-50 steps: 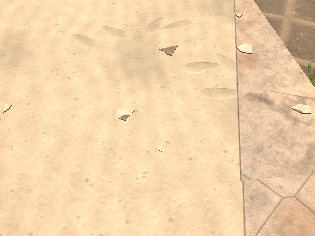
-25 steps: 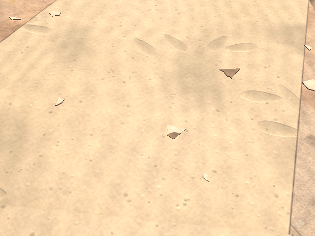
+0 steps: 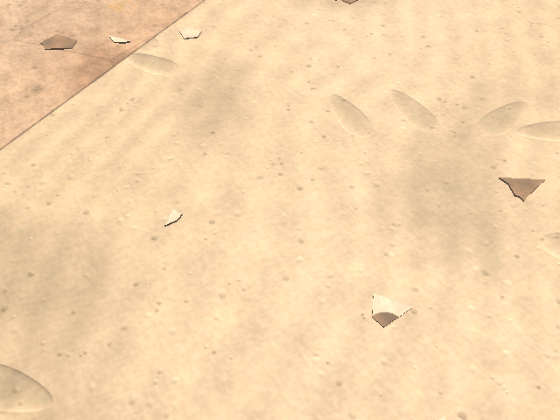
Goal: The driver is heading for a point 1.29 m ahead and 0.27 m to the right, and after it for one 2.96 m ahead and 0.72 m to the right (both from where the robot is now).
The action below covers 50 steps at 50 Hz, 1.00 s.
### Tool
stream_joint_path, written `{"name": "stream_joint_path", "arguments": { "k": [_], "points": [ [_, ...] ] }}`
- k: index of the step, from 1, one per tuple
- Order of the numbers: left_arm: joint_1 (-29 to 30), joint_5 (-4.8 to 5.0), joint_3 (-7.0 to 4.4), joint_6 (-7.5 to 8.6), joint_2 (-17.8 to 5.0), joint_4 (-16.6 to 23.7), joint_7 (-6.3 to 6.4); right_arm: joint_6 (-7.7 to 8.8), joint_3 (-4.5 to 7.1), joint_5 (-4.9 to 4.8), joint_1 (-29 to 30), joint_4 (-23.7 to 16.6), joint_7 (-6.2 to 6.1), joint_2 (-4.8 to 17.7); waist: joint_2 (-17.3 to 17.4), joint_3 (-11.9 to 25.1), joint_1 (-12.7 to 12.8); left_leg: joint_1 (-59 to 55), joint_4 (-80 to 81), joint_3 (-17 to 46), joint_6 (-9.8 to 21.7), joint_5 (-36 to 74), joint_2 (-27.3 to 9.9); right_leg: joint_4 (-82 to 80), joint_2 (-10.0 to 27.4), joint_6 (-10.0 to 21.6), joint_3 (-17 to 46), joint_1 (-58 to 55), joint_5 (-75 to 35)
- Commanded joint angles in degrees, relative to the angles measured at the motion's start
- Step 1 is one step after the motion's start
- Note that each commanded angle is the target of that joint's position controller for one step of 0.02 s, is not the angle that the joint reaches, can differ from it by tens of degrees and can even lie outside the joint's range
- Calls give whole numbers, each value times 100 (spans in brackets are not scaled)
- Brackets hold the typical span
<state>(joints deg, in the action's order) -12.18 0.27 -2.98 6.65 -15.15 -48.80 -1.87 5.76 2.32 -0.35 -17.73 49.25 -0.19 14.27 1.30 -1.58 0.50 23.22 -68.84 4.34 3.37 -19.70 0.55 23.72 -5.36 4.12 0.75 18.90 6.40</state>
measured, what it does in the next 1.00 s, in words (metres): goes down, turning right: left foot, then right foot 0.04 m lower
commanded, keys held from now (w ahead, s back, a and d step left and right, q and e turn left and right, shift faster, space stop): w+e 0.78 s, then w+q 0.22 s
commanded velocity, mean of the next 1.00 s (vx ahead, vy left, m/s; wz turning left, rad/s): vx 0.50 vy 0.00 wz -0.40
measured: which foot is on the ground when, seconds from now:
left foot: up 0.00-0.30, down 0.32-0.80, up 0.82-1.00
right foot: down 0.00-0.34, up 0.36-0.80, down 0.82-1.00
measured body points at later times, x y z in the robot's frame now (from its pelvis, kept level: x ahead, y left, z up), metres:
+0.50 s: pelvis +0.26 +0.04 +0.01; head +0.28 +0.05 +0.46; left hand +0.43 +0.28 -0.11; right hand +0.32 -0.25 -0.09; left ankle +0.30 +0.14 -0.74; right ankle +0.21 -0.09 -0.66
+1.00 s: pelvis +0.51 -0.10 -0.04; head +0.53 -0.12 +0.41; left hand +0.74 +0.07 -0.15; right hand +0.48 -0.39 -0.16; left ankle +0.60 +0.04 -0.69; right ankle +0.48 -0.17 -0.78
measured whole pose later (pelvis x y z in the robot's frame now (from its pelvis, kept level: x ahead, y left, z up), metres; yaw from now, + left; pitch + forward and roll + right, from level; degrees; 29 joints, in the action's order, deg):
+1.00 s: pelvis +0.51 -0.10 -0.04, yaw -28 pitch +2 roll -1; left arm -13.7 -0.2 -2.7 3.9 -13.7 -42.2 -2.3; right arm 4.5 2.7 -1.1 -13.0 46.2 0.4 16.5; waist 2.4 -1.7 -0.7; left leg 35.2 -66.0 2.5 -1.3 -18.4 -6.8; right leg 26.4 -5.0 5.2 -2.5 15.4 13.2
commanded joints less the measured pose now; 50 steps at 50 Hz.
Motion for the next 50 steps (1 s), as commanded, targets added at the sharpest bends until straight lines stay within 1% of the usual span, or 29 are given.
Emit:
{"name": "stream_joint_path", "arguments": {
  "k": [1,5,8,12,14,15,16,17,18,19,20,21,23,26,27,31,35,37,38,39,40,41,42,43,44,45,46,48,50],
  "points": [
    [-19,-15,-49,32,-443,333,-4,142,124,93,-18,-526,-44,446,-334,329,-193,1091,581,177,-63,322,-613,-1362,1476,1172,2158,-954,-320],
    [-412,84,-169,6,-859,248,142,118,17,144,851,-868,-89,279,-425,88,4,776,2435,-84,-358,1145,-479,-1529,1291,1149,1622,-250,-426],
    [-744,129,-210,-78,-975,189,198,155,-2,56,1461,-1032,-41,317,-558,132,224,147,3387,-173,-504,2181,-142,-1374,1102,952,1458,-22,-364],
    [-969,194,-178,-175,-765,211,247,238,87,-17,1716,-1180,53,601,-626,178,216,-60,3964,305,-405,2327,-207,-702,1269,746,2036,-621,242],
    [-954,134,-212,-236,-818,275,293,306,141,-37,1758,-1192,110,728,-610,155,182,-50,4350,283,-313,2020,-143,-144,1277,717,2338,-987,403],
    [-852,116,-221,-281,-808,353,296,333,186,-27,1435,-1114,104,761,-626,258,-8,-499,4512,203,-220,1840,-129,226,1163,655,2400,-881,349],
    [-823,99,-173,-305,-645,423,279,350,251,2,860,-971,81,847,-520,552,-272,-1309,4617,183,-79,1667,-283,944,897,508,2232,-591,422],
    [-1401,216,-11,-288,-127,440,185,356,415,90,255,-904,48,1349,724,1461,-311,-3451,4615,1509,632,1080,-1349,2483,293,91,1474,878,852],
    [-1472,268,77,-237,-87,592,185,247,510,-64,-348,-707,51,1404,1738,1981,-523,-4407,5005,3166,1106,-610,-2244,3767,198,-26,887,2179,2299],
    [-1003,313,-84,-240,-707,669,224,231,395,-57,-211,-751,61,986,1178,1281,-609,-3872,5223,3172,933,-918,-2273,4401,508,-35,890,2713,2237],
    [-577,252,-147,-281,-826,762,266,212,331,-19,87,-808,71,830,544,703,-538,-3216,5322,2632,763,-303,-2090,4624,674,-81,779,2725,1862],
    [-395,168,-141,-313,-713,827,270,201,281,-18,371,-805,82,668,230,283,-404,-2658,5462,2041,701,360,-1894,4389,817,-145,700,2673,1574],
    [-214,141,-138,-383,-479,986,198,184,258,32,668,-757,87,558,450,-17,-193,-1979,5766,1224,572,965,-1585,3955,1057,-166,518,2391,1253],
    [-64,113,-116,-383,-307,1171,73,256,331,53,646,-695,79,693,376,102,-149,-1911,5939,474,716,1848,-1492,3589,1087,-181,325,2366,353],
    [-20,109,-157,-338,-384,1177,37,293,321,46,630,-663,50,667,277,86,-128,-1945,5876,221,670,1951,-1409,3227,1081,-178,412,2370,-246],
    [676,84,-68,-210,-199,1394,-142,247,356,-27,528,-498,-4,926,371,73,-324,-1478,5770,-664,396,1867,-1128,1284,784,-106,-60,1332,-1868],
    [1115,87,-110,-308,-418,1658,-276,186,419,-171,380,-385,-11,1152,174,-179,-321,-2136,5576,-774,302,1611,-1515,751,901,120,123,1507,-1675],
    [1159,61,-123,-335,-464,1726,-299,104,457,-167,348,-351,-20,1264,51,-244,-260,-2463,5216,-912,243,2209,-1582,616,863,245,-3,1506,-1075],
    [906,55,-164,-349,-536,1702,-279,84,490,-167,415,-344,-26,1362,108,-93,-91,-2381,4796,-960,231,2859,-1598,647,825,346,-53,1059,-786],
    [305,49,-265,-376,-699,1548,-234,87,486,-172,550,-356,-19,1345,39,230,239,-2063,3994,-1056,203,3357,-1520,632,760,463,-104,171,-828],
    [-583,-8,-411,-406,-882,1194,-149,118,404,-209,556,-333,7,1096,-410,576,629,-1403,2630,-1206,124,3300,-1150,282,615,639,-100,-1148,-1212],
    [-1009,-87,-497,-408,-1147,1041,-41,192,276,-92,523,-471,66,719,-1676,704,788,283,155,-1472,-147,76,-238,327,1177,997,589,-2658,-2695],
    [-959,-166,-302,-343,-1328,1261,9,288,92,88,-528,-563,196,405,-2140,1400,35,1817,-1068,-556,-162,-1631,-251,1010,2270,1607,2135,-3984,-4475],
    [-1256,-98,-372,-367,-1192,1234,-10,288,169,-143,-601,-499,232,976,-1598,2074,454,1972,-1407,-99,-207,-1514,-262,370,2676,2124,2636,-3941,-2980],
    [-1195,-24,-379,-333,-1149,1131,-26,250,225,-320,-141,-654,213,1087,-1059,1627,407,2427,-1111,-85,-194,-1029,-494,-113,2499,1926,2706,-3477,-1118],
    [-593,38,-284,-310,-870,1189,-25,154,230,-233,205,-681,134,1115,-440,1136,224,2312,-473,-34,-262,-392,-798,-360,2344,1577,2384,-2604,-723],
    [-266,11,-208,-284,-714,1230,-25,45,224,-138,271,-601,79,1050,-293,824,97,2067,-346,-23,-377,-180,-886,-557,2307,1499,2265,-1927,-825],
    [-73,-37,-213,-169,-744,1125,-25,-120,205,-54,66,-549,42,898,-300,583,-168,1590,79,125,-518,89,-1052,-888,2291,1448,1954,-1045,-1063],
    [-50,-83,-235,-52,-775,972,12,-171,156,-25,224,-596,-4,712,-314,390,-168,1625,528,139,-555,589,-1050,-1182,2108,1293,1291,-824,-1431]
  ]
}}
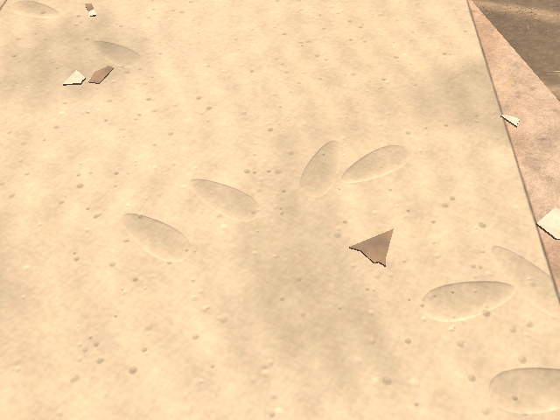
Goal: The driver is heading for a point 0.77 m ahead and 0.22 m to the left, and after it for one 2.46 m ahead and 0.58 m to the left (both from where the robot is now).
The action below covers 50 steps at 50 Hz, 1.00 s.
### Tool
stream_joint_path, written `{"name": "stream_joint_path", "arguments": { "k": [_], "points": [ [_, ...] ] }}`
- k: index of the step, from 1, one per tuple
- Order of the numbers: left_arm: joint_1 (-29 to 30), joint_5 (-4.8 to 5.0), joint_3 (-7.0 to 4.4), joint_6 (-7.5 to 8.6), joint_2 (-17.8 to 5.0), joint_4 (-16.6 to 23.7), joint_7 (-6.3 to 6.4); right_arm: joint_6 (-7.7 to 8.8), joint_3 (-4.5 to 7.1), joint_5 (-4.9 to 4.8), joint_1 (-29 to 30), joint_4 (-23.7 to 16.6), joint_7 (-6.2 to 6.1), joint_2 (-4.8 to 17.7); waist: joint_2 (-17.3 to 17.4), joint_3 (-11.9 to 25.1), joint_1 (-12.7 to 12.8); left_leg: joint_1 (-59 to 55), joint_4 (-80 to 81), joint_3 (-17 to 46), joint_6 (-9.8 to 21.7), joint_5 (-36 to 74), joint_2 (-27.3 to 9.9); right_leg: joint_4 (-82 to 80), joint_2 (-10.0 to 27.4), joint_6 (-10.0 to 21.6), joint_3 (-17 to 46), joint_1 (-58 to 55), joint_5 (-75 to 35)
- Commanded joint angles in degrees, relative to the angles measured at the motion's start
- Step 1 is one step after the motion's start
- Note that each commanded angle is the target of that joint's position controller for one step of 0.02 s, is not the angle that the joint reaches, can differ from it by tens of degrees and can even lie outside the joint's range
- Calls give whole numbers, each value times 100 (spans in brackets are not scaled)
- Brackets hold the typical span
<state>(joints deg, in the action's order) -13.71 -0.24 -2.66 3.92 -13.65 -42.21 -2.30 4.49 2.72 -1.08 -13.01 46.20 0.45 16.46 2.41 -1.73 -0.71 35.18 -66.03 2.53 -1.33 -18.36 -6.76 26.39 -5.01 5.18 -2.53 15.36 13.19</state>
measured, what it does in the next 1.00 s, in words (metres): walks ahead, turning left: left foot, then right foot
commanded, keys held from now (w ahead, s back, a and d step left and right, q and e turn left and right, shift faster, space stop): w+q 0.78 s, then w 0.20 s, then w+e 0.02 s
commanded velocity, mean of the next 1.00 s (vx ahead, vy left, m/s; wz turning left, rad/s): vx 0.50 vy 0.00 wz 0.44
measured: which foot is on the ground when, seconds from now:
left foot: up 0.00-0.30, down 0.32-0.82, up 0.84-1.00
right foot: down 0.00-0.32, up 0.34-0.78, down 0.80-1.00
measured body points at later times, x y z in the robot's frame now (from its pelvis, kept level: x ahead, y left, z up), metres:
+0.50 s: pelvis +0.28 +0.10 +0.00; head +0.31 +0.11 +0.45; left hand +0.36 +0.39 -0.10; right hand +0.45 -0.14 -0.10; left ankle +0.30 +0.17 -0.74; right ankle +0.31 -0.07 -0.66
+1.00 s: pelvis +0.55 +0.13 +0.01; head +0.58 +0.13 +0.46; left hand +0.49 +0.41 -0.10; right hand +0.81 -0.03 -0.10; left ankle +0.48 +0.26 -0.66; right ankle +0.61 +0.04 -0.74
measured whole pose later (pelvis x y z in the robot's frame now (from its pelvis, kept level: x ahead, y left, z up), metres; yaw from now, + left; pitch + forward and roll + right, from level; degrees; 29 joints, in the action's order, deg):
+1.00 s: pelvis +0.55 +0.13 +0.01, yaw +30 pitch +2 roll -1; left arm -16.9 -0.3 -3.3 5.8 -14.8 -44.9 -1.0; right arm 2.5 3.1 -0.8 -14.9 38.7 0.0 17.1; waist 2.9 0.2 2.0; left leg 31.7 -62.7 3.8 1.2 -18.7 -1.7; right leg 22.0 -2.4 2.2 -0.7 12.9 10.9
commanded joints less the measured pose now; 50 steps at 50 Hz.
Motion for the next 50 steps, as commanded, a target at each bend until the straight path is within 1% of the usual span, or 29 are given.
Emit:
{"name": "stream_joint_path", "arguments": {
  "k": [1,5,8,11,13,14,15,16,17,18,19,20,21,22,25,28,31,34,36,38,39,40,41,42,43,44,45,48,50],
  "points": [
    [78,-41,-273,247,-917,231,96,-35,102,52,-122,-319,-75,442,-390,346,-8,522,544,351,-72,792,-282,-1498,1967,1086,1282,-541,-2353],
    [17,-10,-253,257,-864,27,186,50,26,24,375,-442,27,191,-403,183,232,276,2154,90,124,2371,-5,-1607,1513,623,139,-790,-2518],
    [-293,35,-270,209,-944,-193,207,57,-25,-7,840,-666,136,76,-438,-4,477,250,2814,-151,258,2624,156,-1601,1669,524,-63,-1197,-2344],
    [-413,91,-316,82,-1069,-345,234,22,2,-1,1080,-931,245,163,-505,-137,475,566,3012,-277,479,1854,268,-1268,1956,411,-124,-1896,-2823],
    [-248,112,-356,-12,-1221,-321,296,-13,73,17,877,-1021,296,306,-652,51,246,138,3038,-566,683,1193,532,-680,1998,250,-292,-2102,-4303],
    [-166,107,-374,-63,-1298,-297,336,-41,151,23,489,-978,296,445,-750,318,6,-442,3021,-749,802,936,750,-84,1949,151,-413,-2081,-5154],
    [-60,101,-358,-109,-1291,-268,375,-59,294,17,-323,-803,272,683,-647,721,-460,-1581,3286,-834,983,1141,999,1011,1755,-13,-621,-1732,-5426],
    [-151,26,-279,-78,-1133,-166,412,-98,492,15,-1256,-637,174,1186,-67,1298,-842,-3311,3435,220,1329,1469,439,2749,1479,-258,-719,-493,-3984],
    [-885,-132,-4,89,-303,62,279,-70,581,-34,-1244,-666,151,1751,1415,1892,-188,-5407,3920,3438,2461,607,-1007,4871,214,-618,-281,2138,1485],
    [-394,26,-74,311,-809,44,163,-46,447,-30,-1510,-764,146,1259,828,2490,-645,-5902,4670,4519,2521,-174,-1195,5424,211,-496,893,2873,1999],
    [159,242,-140,420,-1044,242,107,-27,384,30,-1265,-772,125,1038,560,1631,-689,-5371,4803,3714,2202,4,-1048,5335,496,-381,912,3328,1497],
    [355,195,-100,470,-972,309,130,-27,352,20,-843,-870,110,937,-52,1097,-455,-4482,4826,3060,2008,477,-832,4833,762,-335,846,3181,1010],
    [428,49,-130,460,-978,281,177,-43,304,37,-442,-984,105,785,-334,728,-221,-3618,4907,2567,1894,1173,-641,4320,931,-380,788,2810,759],
    [306,-12,-174,392,-1014,279,196,-47,256,108,-216,-1097,89,676,-193,640,7,-3058,5030,2267,1872,1705,-496,4072,1056,-426,821,2364,612],
    [133,-77,-166,202,-848,283,238,-23,270,76,-93,-1149,44,721,-51,503,209,-2258,5249,1694,1907,2440,-234,3397,1054,-685,652,1961,348],
    [699,-96,-91,155,-654,449,268,-50,323,22,-309,-1058,-60,884,29,318,36,-1957,5267,1283,1713,2358,48,2250,904,-886,553,1936,-688],
    [1295,-39,-40,198,-552,582,216,-114,330,-13,-538,-964,-116,893,207,276,-228,-1908,5128,1217,1458,1769,244,1055,640,-906,531,1560,-1611],
    [1663,37,-73,275,-672,724,150,-160,341,-43,-789,-853,-124,909,298,246,-368,-2221,4873,1636,1394,1434,94,514,490,-847,628,1406,-1642],
    [1658,54,-137,336,-820,756,111,-193,334,-48,-830,-827,-139,868,370,269,-309,-2564,4576,2020,1333,1293,-27,217,436,-734,723,1270,-1281],
    [1296,76,-214,397,-934,683,106,-225,337,-36,-703,-858,-151,843,558,327,-74,-2691,4232,2276,1225,1407,-42,-13,413,-548,671,765,-911],
    [827,50,-286,424,-1035,565,135,-229,292,-25,-614,-905,-147,710,557,536,180,-2581,3827,2192,1078,1597,162,-237,472,-391,624,45,-971],
    [67,-51,-369,451,-1271,471,175,-196,175,34,-526,-991,-127,404,279,1167,542,-2149,2682,1789,870,1504,415,-90,1149,-48,1151,-1202,-891],
    [-736,-161,-503,400,-1761,303,201,-143,66,-56,-1206,-1083,-132,91,-1122,2031,476,-320,776,929,402,157,1189,-225,2375,869,3259,-3337,31],
    [-960,-9,-481,352,-1533,153,135,-102,67,-97,-1413,-1048,-146,331,-1922,1997,484,752,-275,827,287,-1525,1104,-826,2881,1170,4857,-3559,1304],
    [-735,62,-361,329,-1100,200,138,-109,172,-108,-1021,-980,-134,748,-1246,1189,581,1117,-733,940,271,-1096,835,-969,2679,961,4338,-2922,1833],
    [-465,30,-296,279,-936,242,145,-127,182,-44,-570,-1051,-131,781,-809,673,552,1083,-779,713,263,-672,650,-1012,2432,775,3562,-2247,1397],
    [-248,0,-245,246,-824,224,142,-109,180,32,-256,-1144,-115,714,-625,279,462,1002,-503,628,273,-367,524,-1156,2196,733,3014,-1608,781],
    [-69,-19,-171,266,-677,131,131,-109,144,19,-295,-1133,-38,418,-842,141,148,423,190,401,270,2,249,-1493,1777,685,2082,-824,-362],
    [-167,45,-207,284,-855,16,129,-99,83,80,-84,-1216,-29,281,-808,100,140,430,760,186,194,223,159,-1645,1746,809,1786,-706,-997]
  ]
}}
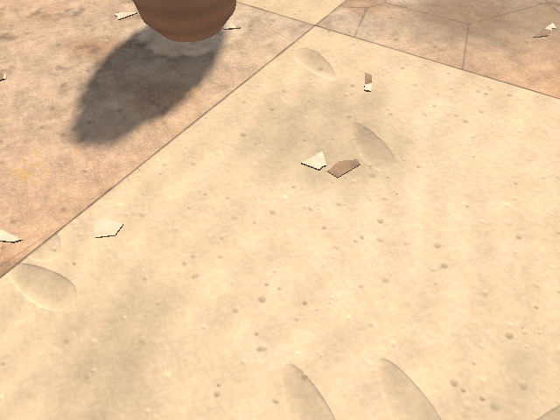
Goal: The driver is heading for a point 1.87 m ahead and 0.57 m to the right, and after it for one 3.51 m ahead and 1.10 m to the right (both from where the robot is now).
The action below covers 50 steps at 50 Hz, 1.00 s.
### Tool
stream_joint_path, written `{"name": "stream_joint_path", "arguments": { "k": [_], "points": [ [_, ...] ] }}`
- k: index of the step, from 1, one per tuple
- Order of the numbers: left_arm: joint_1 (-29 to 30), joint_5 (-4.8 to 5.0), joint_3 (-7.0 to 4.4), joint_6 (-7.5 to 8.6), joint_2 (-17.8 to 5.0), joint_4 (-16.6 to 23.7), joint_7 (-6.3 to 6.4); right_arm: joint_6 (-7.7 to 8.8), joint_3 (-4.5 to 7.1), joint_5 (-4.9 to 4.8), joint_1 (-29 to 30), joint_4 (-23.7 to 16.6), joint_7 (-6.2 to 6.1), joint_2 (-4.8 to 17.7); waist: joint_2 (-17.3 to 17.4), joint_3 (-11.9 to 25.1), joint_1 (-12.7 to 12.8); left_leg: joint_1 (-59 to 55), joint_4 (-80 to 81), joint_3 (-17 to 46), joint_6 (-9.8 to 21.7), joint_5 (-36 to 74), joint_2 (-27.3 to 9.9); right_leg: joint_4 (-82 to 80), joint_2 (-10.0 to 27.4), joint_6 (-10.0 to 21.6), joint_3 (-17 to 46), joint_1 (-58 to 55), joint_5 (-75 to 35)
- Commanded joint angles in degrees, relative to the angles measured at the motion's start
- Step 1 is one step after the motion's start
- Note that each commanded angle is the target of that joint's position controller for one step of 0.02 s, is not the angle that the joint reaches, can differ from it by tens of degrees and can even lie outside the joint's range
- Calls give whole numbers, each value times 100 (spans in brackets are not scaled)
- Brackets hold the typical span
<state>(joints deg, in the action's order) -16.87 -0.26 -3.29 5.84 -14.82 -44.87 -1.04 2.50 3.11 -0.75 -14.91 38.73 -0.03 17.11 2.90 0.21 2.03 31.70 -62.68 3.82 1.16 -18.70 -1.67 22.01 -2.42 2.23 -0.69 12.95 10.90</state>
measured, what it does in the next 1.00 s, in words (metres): walks ahead, turning right: left foot, then right foot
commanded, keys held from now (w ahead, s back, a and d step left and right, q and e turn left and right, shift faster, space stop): w+e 0.98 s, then w+q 0.02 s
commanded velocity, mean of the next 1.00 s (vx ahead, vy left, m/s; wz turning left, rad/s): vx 0.50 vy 0.00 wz -0.41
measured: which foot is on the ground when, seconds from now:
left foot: up 0.00-0.24, down 0.26-0.76, up 0.78-1.00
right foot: down 0.00-0.28, up 0.30-0.74, down 0.76-1.00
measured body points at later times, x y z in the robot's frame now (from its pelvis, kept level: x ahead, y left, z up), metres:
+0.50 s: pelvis +0.25 +0.04 +0.00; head +0.27 +0.04 +0.45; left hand +0.43 +0.29 -0.11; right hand +0.28 -0.25 -0.11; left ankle +0.25 +0.15 -0.74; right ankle +0.28 -0.12 -0.66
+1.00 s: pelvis +0.48 -0.10 +0.00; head +0.51 -0.14 +0.45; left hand +0.69 +0.10 -0.10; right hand +0.52 -0.43 -0.09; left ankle +0.65 +0.03 -0.67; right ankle +0.46 -0.17 -0.74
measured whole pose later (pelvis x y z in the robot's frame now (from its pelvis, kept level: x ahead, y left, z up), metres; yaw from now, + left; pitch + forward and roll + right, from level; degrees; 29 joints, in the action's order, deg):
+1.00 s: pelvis +0.48 -0.10 +0.00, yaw -30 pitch +2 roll +1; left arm -18.2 0.4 -3.5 2.6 -15.7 -40.1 -0.8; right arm 5.6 3.3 0.8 -6.7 40.3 -0.1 17.7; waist 1.7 -2.5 2.4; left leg 36.6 -56.2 3.8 -2.3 -12.9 -5.6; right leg 21.5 -6.1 5.9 3.5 13.1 9.7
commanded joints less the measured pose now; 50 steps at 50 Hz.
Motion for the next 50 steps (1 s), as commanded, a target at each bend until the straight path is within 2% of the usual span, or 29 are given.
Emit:
{"name": "stream_joint_path", "arguments": {
  "k": [1,4,8,10,12,13,14,15,16,18,19,21,23,28,32,34,36,37,38,39,40,41,42,43,44,45,47,49,50],
  "points": [
    [105,75,-162,76,-829,238,11,131,9,86,289,-531,19,159,-792,-109,-102,748,804,-20,-96,469,-373,-1246,1466,1141,1493,-435,-1046],
    [-55,151,-195,-12,-997,124,42,237,-74,76,863,-634,64,16,-738,-141,68,239,2104,-191,-188,1334,-231,-1211,1224,1011,1070,-242,-1290],
    [-514,215,-207,-120,-1105,-58,64,322,-28,-20,1430,-766,147,167,-811,-154,240,-339,3008,-206,-244,1784,35,-961,1340,896,1243,-371,-1060],
    [-550,227,-222,-176,-1152,-91,94,372,43,-38,1396,-792,168,321,-882,-119,97,-709,3371,-139,-137,1600,72,-714,1456,763,1495,-521,-865],
    [-508,195,-193,-210,-1081,-86,119,394,186,-6,696,-587,117,554,-835,216,-334,-1948,3731,-248,79,1472,136,13,1216,530,1383,-329,-1310],
    [-428,128,-102,-185,-829,-6,107,400,298,84,-60,-474,53,826,-645,767,-726,-3174,3623,175,338,1483,-400,1155,881,319,1132,220,-1100],
    [-723,66,59,-107,-299,189,112,338,425,219,-869,-406,-8,1339,573,1707,-895,-5233,3585,1901,952,1237,-1816,3219,202,-72,483,2003,581],
    [-981,200,69,-45,-380,251,123,274,406,178,-1126,-260,29,1223,1513,2089,-834,-5396,4242,3583,1420,180,-2388,4445,117,-147,664,2962,2327],
    [-696,300,-84,-67,-873,227,129,268,293,109,-873,-243,38,826,864,1293,-823,-4762,4427,3117,1266,-354,-2162,4989,417,-147,848,3346,1954],
    [-189,225,-116,-153,-841,313,127,277,155,93,-192,-232,66,416,392,373,-556,-3447,4767,1800,1039,212,-1685,4837,755,-168,647,3198,1130],
    [-157,186,-141,-221,-767,320,120,303,119,118,59,-204,79,269,456,128,-385,-2960,4973,1352,988,603,-1512,4628,892,-187,674,2981,883],
    [-174,195,-110,-349,-523,349,92,375,157,137,293,-118,81,274,447,-74,-193,-2396,5297,727,982,1236,-1401,4469,979,-248,626,2635,567],
    [-5,164,-102,-411,-437,466,86,432,216,142,306,-9,56,387,250,-159,-133,-2329,5436,272,1036,1805,-1431,4191,998,-314,658,2742,210],
    [778,138,-23,-380,-305,734,-81,388,317,113,157,242,-32,685,37,-303,-341,-2494,5489,-747,878,2180,-1299,2559,931,-260,394,2548,-1141],
    [1437,148,-25,-397,-397,1048,-203,293,403,-8,-113,437,-48,929,-14,-501,-528,-2988,5385,-1080,715,2089,-1485,1793,855,-44,119,2476,-1019],
    [1567,134,-63,-413,-496,1181,-240,216,447,-68,-186,518,-46,1041,14,-508,-505,-3342,5054,-1218,616,2675,-1571,1596,722,134,-80,2394,-522],
    [1160,110,-187,-445,-708,1177,-235,134,494,-116,-139,529,-68,1222,179,-116,-189,-3486,4069,-1453,473,4619,-1502,1506,300,379,-469,1553,51],
    [343,128,-337,-458,-931,972,-205,82,474,-138,-68,516,-83,1197,93,317,287,-3244,2951,-1666,322,5207,-1301,1180,-19,561,-636,439,-150],
    [-690,152,-555,-503,-1372,691,-110,92,384,-46,-199,465,-113,995,-234,872,707,-2134,1377,-1727,68,4347,-1062,1110,43,809,-151,-1314,-367],
    [-686,228,-686,-488,-2167,697,-35,201,107,235,-719,109,-50,179,-1990,1248,110,591,-890,-1512,-372,-801,-37,650,1641,1837,3011,-3268,327],
    [-837,185,-549,-383,-1835,942,-64,422,88,64,-306,55,11,425,-1464,2272,431,1235,-1710,-6,-320,-1620,296,-417,2185,2241,4960,-3671,1373],
    [-688,124,-430,-290,-1443,868,-99,526,190,-178,327,-107,53,819,-984,1496,563,1744,-1729,135,-172,-1076,23,-594,2065,1882,4241,-3250,1091],
    [-416,130,-380,-244,-1289,868,-92,586,147,-146,462,-143,30,735,-714,969,358,1655,-1288,99,-69,-575,-211,-547,1839,1691,3558,-2474,660],
    [9,125,-310,-242,-1076,933,-76,591,160,17,460,-71,-20,735,-442,604,98,1281,-791,105,-83,-247,-409,-536,1617,1523,2979,-1656,21],
    [287,56,-253,-237,-931,1032,-51,542,205,94,343,-35,-33,790,-549,485,-137,806,-469,157,-99,-28,-535,-629,1449,1462,2604,-1046,-547],
    [413,22,-240,-236,-901,1098,-34,472,220,117,281,-24,-21,784,-596,425,-249,537,-284,152,-141,84,-546,-757,1347,1465,2467,-702,-799],
    [386,51,-256,-204,-953,1053,17,364,191,164,274,-6,-19,624,-514,314,-317,383,161,34,-288,281,-487,-882,1236,1512,2128,-281,-1335],
    [213,80,-289,-197,-1069,958,95,312,137,187,614,-106,-28,477,-472,131,-243,470,825,-32,-440,842,-387,-942,1091,1459,1835,-54,-1529],
    [165,84,-272,-200,-1038,897,126,307,98,179,738,-103,-8,394,-530,98,-191,472,1271,-64,-473,1302,-372,-965,1018,1360,1608,-78,-1524]
  ]
}}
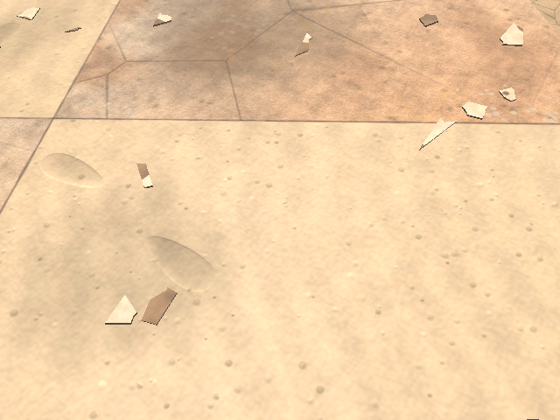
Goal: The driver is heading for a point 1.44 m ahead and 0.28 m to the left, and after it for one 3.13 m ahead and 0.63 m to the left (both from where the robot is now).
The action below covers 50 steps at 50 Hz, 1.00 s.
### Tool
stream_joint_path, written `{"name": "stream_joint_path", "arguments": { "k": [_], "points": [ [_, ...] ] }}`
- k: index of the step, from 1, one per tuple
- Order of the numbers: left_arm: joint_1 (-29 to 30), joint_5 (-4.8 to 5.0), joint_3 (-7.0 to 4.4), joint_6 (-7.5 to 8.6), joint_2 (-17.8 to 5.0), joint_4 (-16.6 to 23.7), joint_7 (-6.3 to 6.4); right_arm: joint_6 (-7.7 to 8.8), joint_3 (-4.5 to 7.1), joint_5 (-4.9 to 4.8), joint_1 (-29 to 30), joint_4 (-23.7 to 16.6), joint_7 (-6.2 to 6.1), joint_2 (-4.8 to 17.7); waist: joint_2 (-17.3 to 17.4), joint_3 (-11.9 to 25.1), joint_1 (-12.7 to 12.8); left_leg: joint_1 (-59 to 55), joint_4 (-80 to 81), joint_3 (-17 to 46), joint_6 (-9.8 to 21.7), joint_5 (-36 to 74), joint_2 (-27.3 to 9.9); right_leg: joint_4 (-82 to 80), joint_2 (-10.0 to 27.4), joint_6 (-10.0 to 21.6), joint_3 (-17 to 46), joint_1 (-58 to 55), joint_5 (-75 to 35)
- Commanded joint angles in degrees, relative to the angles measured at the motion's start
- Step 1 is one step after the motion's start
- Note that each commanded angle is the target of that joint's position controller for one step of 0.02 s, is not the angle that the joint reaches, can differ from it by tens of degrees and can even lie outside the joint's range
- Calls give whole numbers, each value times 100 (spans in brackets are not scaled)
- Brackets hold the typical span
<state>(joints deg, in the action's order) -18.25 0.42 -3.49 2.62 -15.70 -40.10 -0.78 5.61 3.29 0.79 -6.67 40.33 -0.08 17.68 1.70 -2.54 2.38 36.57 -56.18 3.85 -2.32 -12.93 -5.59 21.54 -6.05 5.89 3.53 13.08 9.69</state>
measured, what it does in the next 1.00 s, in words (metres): walks ahead, turning left: left foot, then right foot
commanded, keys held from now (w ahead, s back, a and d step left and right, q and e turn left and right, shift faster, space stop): w+q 0.18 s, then q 0.72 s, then no key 0.02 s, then e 0.08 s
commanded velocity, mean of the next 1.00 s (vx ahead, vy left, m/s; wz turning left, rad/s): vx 0.21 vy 0.00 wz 0.32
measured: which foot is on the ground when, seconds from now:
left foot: up 0.00-0.26, down 0.28-0.78, up 0.80-1.00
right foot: down 0.00-0.28, up 0.30-0.76, down 0.78-1.00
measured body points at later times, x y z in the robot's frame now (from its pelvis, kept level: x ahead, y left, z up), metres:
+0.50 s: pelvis +0.25 +0.07 -0.01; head +0.30 +0.09 +0.44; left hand +0.36 +0.36 -0.12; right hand +0.42 -0.19 -0.11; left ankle +0.31 +0.15 -0.74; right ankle +0.28 -0.09 -0.67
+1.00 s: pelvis +0.34 +0.04 +0.00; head +0.38 +0.03 +0.44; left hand +0.36 +0.35 -0.09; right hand +0.59 -0.17 -0.11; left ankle +0.25 +0.16 -0.67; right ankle +0.40 -0.07 -0.74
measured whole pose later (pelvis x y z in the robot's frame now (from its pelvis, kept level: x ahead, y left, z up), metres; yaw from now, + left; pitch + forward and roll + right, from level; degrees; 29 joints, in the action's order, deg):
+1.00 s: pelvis +0.34 +0.04 +0.00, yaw +25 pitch +2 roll +1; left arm -8.9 -0.9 -2.8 0.2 -14.7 -39.5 1.7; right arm -3.8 5.0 -0.8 -10.6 38.1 -1.6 20.0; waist 2.3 -2.4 0.8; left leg 27.8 -60.1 5.3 -5.5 -26.6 2.8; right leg 26.2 1.4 0.4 0.9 16.0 11.8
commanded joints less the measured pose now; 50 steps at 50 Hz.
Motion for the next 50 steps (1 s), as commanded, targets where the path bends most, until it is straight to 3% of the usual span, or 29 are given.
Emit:
{"name": "stream_joint_path", "arguments": {
  "k": [1,5,9,11,12,13,14,15,16,17,18,19,20,22,24,27,30,32,35,37,38,39,40,41,42,44,45,47,50],
  "points": [
    [249,18,-226,124,-885,361,118,4,39,10,47,-249,28,259,-492,351,-140,-136,1093,-110,-131,1201,46,-929,1281,876,965,-82,-1337],
    [-149,18,-198,163,-935,86,102,50,-33,-125,714,-348,151,197,-609,119,245,-446,2129,-245,13,2279,158,-1007,1398,683,776,-227,-709],
    [-453,-2,-217,129,-1013,-191,90,80,-21,-172,1103,-555,268,324,-531,-133,384,319,2489,-228,369,1591,185,-753,1879,629,853,-1418,-1175],
    [-311,-31,-213,61,-1014,-238,132,101,-13,-122,908,-539,342,330,-560,-76,234,54,2696,-347,555,1169,344,-294,1845,439,595,-1651,-2491],
    [-199,-48,-219,36,-1065,-215,161,109,34,-94,578,-461,356,421,-650,185,63,-487,2701,-482,645,1049,547,91,1755,322,451,-1665,-3577],
    [-25,-52,-213,6,-1087,-164,194,120,122,-61,-22,-290,349,563,-649,604,-273,-1337,2826,-670,761,1273,810,790,1545,161,230,-1593,-4573],
    [63,-74,-180,-3,-1045,-83,231,120,222,-34,-641,-163,320,800,-511,1048,-610,-2386,2926,-479,939,2174,696,1813,1246,-86,-13,-1178,-4466],
    [-126,-230,-85,36,-786,141,267,99,319,39,-1225,-174,278,1330,457,1802,-624,-4160,2600,1148,1519,4258,-532,3800,695,-462,-284,270,-2083],
    [-926,-235,52,116,-399,76,184,58,269,28,-1195,-181,290,1313,1465,2577,-250,-5718,2808,3255,2518,5114,-1670,5418,-73,-813,9,2001,2731],
    [-649,-129,-29,141,-943,8,119,-39,228,-123,-1204,-258,261,921,658,2635,-554,-5517,3016,3102,2327,4072,-1403,5720,270,-807,525,2208,2538],
    [-22,0,-61,126,-1009,191,104,-112,189,-168,-809,-358,223,797,352,1791,-570,-4787,3138,2404,2101,3643,-1154,5629,490,-823,384,2543,2204],
    [337,-34,-62,95,-989,258,144,-188,169,-164,-571,-412,190,737,-144,1257,-505,-3979,3315,2010,1943,3506,-929,5360,660,-847,245,2585,1923],
    [470,-90,-91,31,-986,323,192,-243,155,-145,-432,-462,159,721,-261,931,-370,-3284,3480,1802,1873,3438,-770,5024,768,-874,218,2404,1723],
    [236,-108,-78,-96,-812,326,252,-297,180,-54,-288,-496,132,765,133,803,-88,-2482,3725,1596,1820,3319,-502,4469,789,-942,175,1897,1547],
    [131,-134,-44,-137,-677,277,324,-324,222,-45,-262,-491,83,852,297,911,-29,-2231,3714,1384,1831,3658,-371,3936,708,-1056,93,1743,1376],
    [347,-152,-52,-187,-657,292,372,-443,275,-126,-324,-470,-36,968,286,1162,-89,-2210,3614,1423,1693,3080,-258,3377,626,-1172,171,1699,801],
    [774,-106,-58,-218,-624,394,359,-590,278,-176,-300,-504,-132,950,410,1042,-215,-2112,3652,1668,1466,1524,-76,2771,539,-1190,273,1667,408],
    [1033,-83,-59,-178,-612,471,327,-662,287,-164,-339,-517,-170,948,546,899,-310,-2148,3643,1913,1427,906,-42,2336,478,-1169,342,1626,403],
    [1181,-47,-84,-49,-658,515,263,-728,300,-150,-419,-540,-176,938,711,860,-377,-2413,3374,2279,1416,1296,-91,1683,364,-1086,381,1347,662],
    [1004,-22,-124,36,-698,461,215,-759,291,-195,-333,-589,-175,892,761,887,-239,-2581,3095,2488,1306,1770,-19,829,341,-965,348,881,465],
    [804,-15,-155,72,-727,381,196,-779,275,-242,-232,-628,-181,839,737,865,-95,-2478,2911,2456,1148,1652,140,61,425,-862,274,396,-182],
    [696,-69,-225,76,-969,368,213,-782,216,-223,-366,-661,-182,640,432,1008,-158,-2065,2473,2246,893,741,394,-139,1082,-616,656,-354,-775],
    [988,-193,-316,1,-1449,482,260,-756,148,-162,-835,-692,-154,371,-1087,994,-592,-1088,1439,1243,503,-1408,1179,-46,2283,105,1855,-989,-2396],
    [689,-319,-314,-47,-1264,403,241,-702,243,-148,-719,-736,-143,745,-1719,978,-318,-345,195,613,190,-2610,1391,-147,2966,912,2703,-1002,-3154],
    [750,-246,-245,-54,-1022,451,240,-694,366,-122,-816,-645,-127,1088,-1219,929,-321,-210,-704,590,-6,-2364,1075,-53,2949,991,2395,-935,-3138],
    [1067,-127,-165,-98,-728,514,264,-836,409,-187,-836,-458,-169,1002,-775,724,-377,-102,-1277,451,-236,-1729,902,74,2267,547,1373,-796,-2598],
    [1146,-94,-148,-123,-712,513,278,-899,379,-199,-806,-470,-168,870,-818,638,-358,-73,-1440,364,-316,-1503,858,51,2158,508,1112,-695,-2601],
    [1044,-131,-147,-184,-749,430,284,-914,263,-207,-568,-585,-156,529,-996,569,-246,-312,-1024,105,-385,-1287,876,-75,1859,551,728,-525,-2600],
    [1058,-116,-113,-221,-695,321,245,-857,111,-104,-396,-650,-147,196,-1181,830,-219,-1092,366,3,-363,-1390,722,16,1798,637,594,-587,-2684]
  ]
}}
